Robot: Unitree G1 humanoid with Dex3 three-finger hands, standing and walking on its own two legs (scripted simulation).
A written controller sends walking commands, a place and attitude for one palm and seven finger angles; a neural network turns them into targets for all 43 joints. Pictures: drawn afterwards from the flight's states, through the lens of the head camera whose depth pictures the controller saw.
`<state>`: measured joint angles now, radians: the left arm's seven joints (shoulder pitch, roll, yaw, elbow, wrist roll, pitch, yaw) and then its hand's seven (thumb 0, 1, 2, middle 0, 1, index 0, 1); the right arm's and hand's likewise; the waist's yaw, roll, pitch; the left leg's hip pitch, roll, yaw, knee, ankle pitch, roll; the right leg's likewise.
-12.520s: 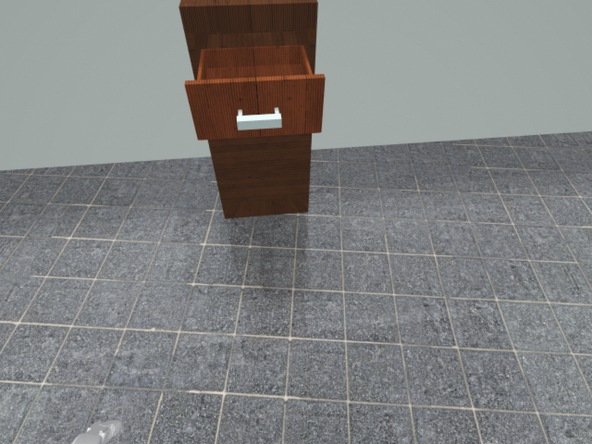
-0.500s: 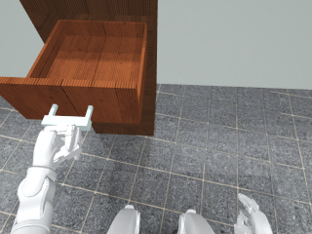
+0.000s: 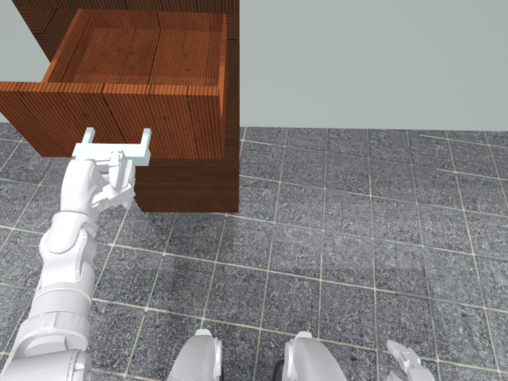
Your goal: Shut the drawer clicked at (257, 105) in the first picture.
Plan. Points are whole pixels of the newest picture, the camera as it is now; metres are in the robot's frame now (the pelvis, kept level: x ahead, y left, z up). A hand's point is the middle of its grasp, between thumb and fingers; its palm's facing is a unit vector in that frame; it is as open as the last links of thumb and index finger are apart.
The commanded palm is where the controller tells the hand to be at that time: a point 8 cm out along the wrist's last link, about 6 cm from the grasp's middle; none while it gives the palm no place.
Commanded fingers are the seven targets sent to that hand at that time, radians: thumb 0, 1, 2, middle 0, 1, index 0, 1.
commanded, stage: push the drawer shut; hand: left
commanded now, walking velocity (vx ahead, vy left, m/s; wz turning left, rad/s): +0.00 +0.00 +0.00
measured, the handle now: (115, 144) +0.47 +0.24 +0.05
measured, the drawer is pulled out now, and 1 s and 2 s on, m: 0.21 0.09 0.00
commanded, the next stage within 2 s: none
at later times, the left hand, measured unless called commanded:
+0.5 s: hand (136, 155) +0.45 +0.20 +0.05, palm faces +0.01 -1.00 -0.04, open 2.9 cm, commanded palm +0.45 +0.25 +0.05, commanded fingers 0.00 0.90 0.90 -1.40 -1.60 -1.40 -1.60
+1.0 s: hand (143, 125) +0.51 +0.20 +0.05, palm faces +0.01 -1.00 -0.04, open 3.0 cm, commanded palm +0.51 +0.24 +0.05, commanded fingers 0.00 0.90 0.90 -1.40 -1.60 -1.40 -1.60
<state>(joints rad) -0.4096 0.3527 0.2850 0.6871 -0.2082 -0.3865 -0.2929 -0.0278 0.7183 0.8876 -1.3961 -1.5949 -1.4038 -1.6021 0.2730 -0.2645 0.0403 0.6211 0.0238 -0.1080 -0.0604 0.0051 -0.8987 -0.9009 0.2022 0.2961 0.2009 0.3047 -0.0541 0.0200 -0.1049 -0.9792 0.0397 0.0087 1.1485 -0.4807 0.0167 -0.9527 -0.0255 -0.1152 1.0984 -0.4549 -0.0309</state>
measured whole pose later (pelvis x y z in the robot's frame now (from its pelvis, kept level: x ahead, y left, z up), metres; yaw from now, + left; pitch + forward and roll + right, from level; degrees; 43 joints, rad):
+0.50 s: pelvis +0.00 +0.00 +0.00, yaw +0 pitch +20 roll -2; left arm -0.65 0.40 0.33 0.97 -0.15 -0.46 -0.27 -0.04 0.72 0.90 -1.40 -1.59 -1.40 -1.60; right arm 0.29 -0.26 0.04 0.64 0.00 -0.04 -0.04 0.00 -0.90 -0.90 0.20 0.30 0.20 0.30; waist -0.09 0.01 -0.11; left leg -1.03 0.04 0.01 1.16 -0.49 0.02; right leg -1.00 -0.02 -0.11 1.10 -0.45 -0.02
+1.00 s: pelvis +0.00 +0.00 -0.01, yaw -2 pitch +24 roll -3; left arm -0.88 0.55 0.42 1.16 -0.10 -0.43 -0.28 0.00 0.75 0.90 -1.40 -1.59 -1.40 -1.60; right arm 0.34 -0.28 0.05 0.65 -0.02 0.00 -0.02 0.00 -0.90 -0.90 0.20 0.30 0.20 0.30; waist -0.16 0.03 -0.10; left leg -1.13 0.06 0.00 1.20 -0.50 0.02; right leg -1.09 0.00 -0.12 1.13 -0.45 -0.03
